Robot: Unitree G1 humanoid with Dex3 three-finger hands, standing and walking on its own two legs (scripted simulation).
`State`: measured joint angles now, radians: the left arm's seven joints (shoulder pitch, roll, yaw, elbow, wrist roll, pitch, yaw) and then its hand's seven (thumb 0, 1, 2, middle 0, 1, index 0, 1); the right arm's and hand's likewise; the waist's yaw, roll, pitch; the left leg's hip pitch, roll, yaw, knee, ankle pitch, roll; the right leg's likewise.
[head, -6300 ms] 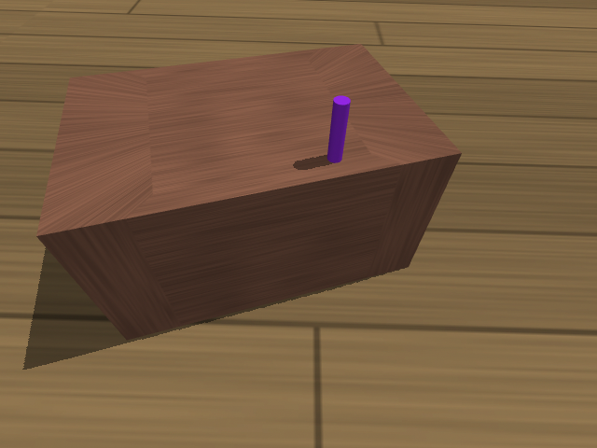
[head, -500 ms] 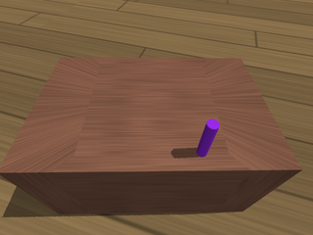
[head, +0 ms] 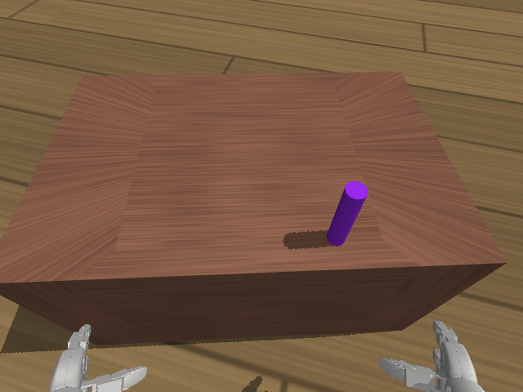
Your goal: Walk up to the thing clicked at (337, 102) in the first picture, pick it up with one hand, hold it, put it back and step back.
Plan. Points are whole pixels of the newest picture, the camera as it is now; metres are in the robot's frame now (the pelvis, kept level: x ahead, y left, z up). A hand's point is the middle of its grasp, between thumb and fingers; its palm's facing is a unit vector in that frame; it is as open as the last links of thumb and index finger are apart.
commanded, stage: rise first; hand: right
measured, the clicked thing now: (344, 216) +0.44 -0.18 -0.08
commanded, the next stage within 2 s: go down in 0.94 s
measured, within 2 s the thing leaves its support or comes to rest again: neither
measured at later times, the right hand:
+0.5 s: hand (421, 359) +0.18 -0.26 -0.10, palm faces +0.26 +0.91 -0.33, open 16.9 cm
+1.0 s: hand (429, 362) +0.17 -0.26 -0.07, palm faces +0.29 +0.91 -0.31, open 17.2 cm
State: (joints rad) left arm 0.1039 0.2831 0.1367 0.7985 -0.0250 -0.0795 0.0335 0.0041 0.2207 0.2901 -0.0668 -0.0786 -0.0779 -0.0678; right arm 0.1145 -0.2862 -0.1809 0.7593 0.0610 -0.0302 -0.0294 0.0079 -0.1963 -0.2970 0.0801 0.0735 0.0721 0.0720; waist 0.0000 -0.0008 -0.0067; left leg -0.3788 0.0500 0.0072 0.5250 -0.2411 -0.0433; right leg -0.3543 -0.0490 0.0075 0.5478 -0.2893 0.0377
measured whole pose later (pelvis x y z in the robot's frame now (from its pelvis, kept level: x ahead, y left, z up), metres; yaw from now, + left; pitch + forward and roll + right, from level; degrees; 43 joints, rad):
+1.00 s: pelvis +0.00 +0.00 -0.01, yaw +0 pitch +3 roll +0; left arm 0.28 0.22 0.08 0.53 -0.01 -0.09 0.07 -0.01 -0.51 0.04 -0.07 -0.07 -0.08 -0.06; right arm 0.32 -0.25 -0.22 0.36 0.05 -0.03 -0.05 -0.01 0.46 -0.06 0.05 0.06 0.05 0.06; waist -0.01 -0.01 -0.03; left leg -0.39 0.05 0.01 0.63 -0.30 -0.04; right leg -0.37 -0.05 0.02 0.65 -0.35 0.04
